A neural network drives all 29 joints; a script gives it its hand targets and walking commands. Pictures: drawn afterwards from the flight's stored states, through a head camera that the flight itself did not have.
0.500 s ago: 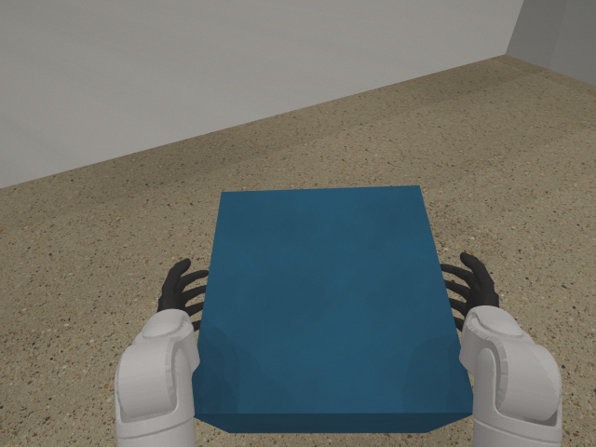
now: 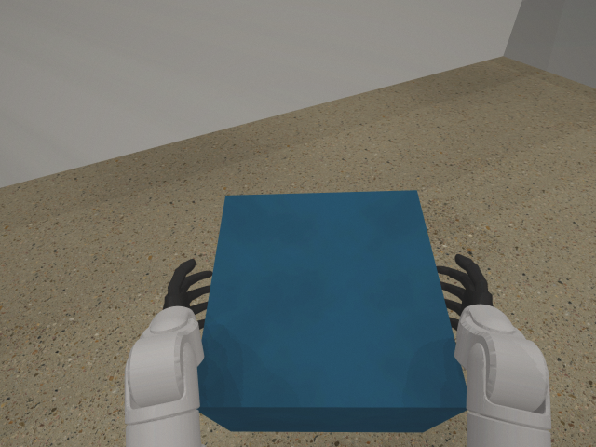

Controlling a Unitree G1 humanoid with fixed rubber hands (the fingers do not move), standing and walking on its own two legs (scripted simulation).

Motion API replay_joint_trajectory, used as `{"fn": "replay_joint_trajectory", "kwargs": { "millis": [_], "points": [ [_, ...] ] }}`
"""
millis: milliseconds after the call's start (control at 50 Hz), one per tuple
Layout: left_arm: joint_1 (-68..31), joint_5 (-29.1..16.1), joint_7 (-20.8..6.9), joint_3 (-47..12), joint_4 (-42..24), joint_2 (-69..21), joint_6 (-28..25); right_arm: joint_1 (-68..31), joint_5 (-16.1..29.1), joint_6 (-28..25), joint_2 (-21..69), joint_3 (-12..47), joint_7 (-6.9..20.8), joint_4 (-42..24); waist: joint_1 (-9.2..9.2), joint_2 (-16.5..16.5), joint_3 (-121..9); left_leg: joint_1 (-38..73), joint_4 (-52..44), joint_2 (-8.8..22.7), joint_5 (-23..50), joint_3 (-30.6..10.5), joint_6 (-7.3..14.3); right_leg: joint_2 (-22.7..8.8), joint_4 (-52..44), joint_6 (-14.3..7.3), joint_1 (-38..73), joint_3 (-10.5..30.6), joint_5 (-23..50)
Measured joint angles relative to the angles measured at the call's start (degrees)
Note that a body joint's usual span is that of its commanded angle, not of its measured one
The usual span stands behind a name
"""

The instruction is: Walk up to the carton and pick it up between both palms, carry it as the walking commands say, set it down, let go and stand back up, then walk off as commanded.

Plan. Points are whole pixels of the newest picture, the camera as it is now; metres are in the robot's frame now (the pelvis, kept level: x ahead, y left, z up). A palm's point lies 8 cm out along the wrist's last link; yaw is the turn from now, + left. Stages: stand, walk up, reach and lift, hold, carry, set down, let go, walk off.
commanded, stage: carry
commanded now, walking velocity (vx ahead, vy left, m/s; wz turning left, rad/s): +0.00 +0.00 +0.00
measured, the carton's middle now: (322, 312) +0.33 -0.01 +0.01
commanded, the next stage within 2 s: hold in 0.72 s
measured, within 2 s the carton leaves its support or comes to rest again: neither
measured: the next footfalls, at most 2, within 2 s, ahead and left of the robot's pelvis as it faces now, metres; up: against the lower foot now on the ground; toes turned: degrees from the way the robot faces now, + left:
none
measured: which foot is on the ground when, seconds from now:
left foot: down 0.00-1.00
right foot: down 0.00-1.00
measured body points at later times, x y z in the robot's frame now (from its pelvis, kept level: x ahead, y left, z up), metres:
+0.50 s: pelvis -0.01 +0.01 +0.00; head -0.03 +0.01 +0.45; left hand +0.28 +0.19 +0.06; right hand +0.28 -0.17 +0.06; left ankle -0.03 +0.09 -0.74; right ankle +0.04 -0.12 -0.74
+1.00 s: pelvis -0.02 +0.00 +0.01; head -0.06 -0.01 +0.46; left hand +0.27 +0.17 +0.05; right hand +0.28 -0.19 +0.05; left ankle -0.03 +0.09 -0.74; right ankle +0.04 -0.14 -0.74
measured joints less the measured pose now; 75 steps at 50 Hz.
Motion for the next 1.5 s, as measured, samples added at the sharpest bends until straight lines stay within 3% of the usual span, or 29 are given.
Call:
{"fn": "replay_joint_trajectory", "kwargs": {
  "millis": [720, 740, 800, 860, 960, 1200, 1360, 1500],
  "points": [
    [0.3, 2.2, -2.5, 1.5, 11.1, 0.1, -12.3, -0.1, -2.3, -12.2, 0.0, -1.5, 2.9, 11.9, 0.43, -0.2, 0.2, -1.2, 1.3, -1.3, 0.1, 0.2, 1.5, -1.5, 0.8, 1.2, -0.9, 0.4, 0.7],
    [-0.6, 3.6, -3.4, 2.0, 13.9, -0.1, -13.9, -0.9, -3.2, -13.6, 0.0, -2.5, 3.8, 14.4, 0.70, 0.1, 1.6, 0.3, 0.8, -1.1, 0.2, 0.2, 1.4, -1.1, 0.0, 1.1, 0.7, 0.5, 1.0],
    [-1.9, 5.1, -4.3, 2.1, 22.6, -0.1, -19.8, -0.5, -4.8, -18.3, -1.1, -4.4, 5.4, 20.0, -0.02, 1.0, 5.1, 4.2, -2.2, -1.3, 1.8, -0.9, 1.5, 1.1, -4.4, 1.4, 5.5, 4.9, 4.0],
    [0.1, 3.7, -3.4, -0.7, 23.1, 0.0, -23.2, 2.9, -3.6, -21.4, -2.6, -3.8, 6.4, 18.8, -1.40, 1.0, 6.0, 5.4, -4.7, -2.3, 3.7, -3.1, 1.3, 2.4, -6.7, 1.6, 7.6, 10.6, 4.2],
    [-0.9, 2.8, -2.9, -0.8, 25.0, 0.4, -24.7, 0.2, -3.5, -22.5, -2.7, -6.1, 7.7, 21.7, -3.47, 0.2, 5.8, 7.9, -6.6, -3.3, 5.2, -5.7, 0.9, 2.6, -7.5, 2.6, 10.7, 12.7, 2.9],
    [-11.9, 8.8, -8.2, 6.7, 37.8, 2.4, -23.4, -10.9, -8.2, -21.5, -3.8, -9.6, 10.0, 35.6, -2.03, -0.2, 3.9, 11.3, -6.9, -1.6, 5.6, -6.4, -1.0, 4.4, -5.7, 0.8, 13.0, 12.1, 2.3],
    [-11.8, 9.3, -10.7, 6.8, 39.3, 4.6, -23.6, -10.8, -9.5, -21.1, -1.7, -9.3, 8.5, 36.2, -2.27, -0.1, 4.2, 11.4, -6.2, -1.2, 5.4, -8.5, -1.5, 4.9, -6.1, 0.0, 14.1, 10.3, 2.2],
    [-12.5, 8.7, -12.8, 10.0, 39.9, 3.9, -24.9, -10.1, -10.8, -21.1, -1.0, -9.9, 9.7, 32.8, -3.76, 0.8, 5.9, 11.8, -7.6, -1.5, 6.1, -9.7, -1.0, 4.6, -9.1, 0.2, 15.8, 9.2, 3.3]
  ]
}}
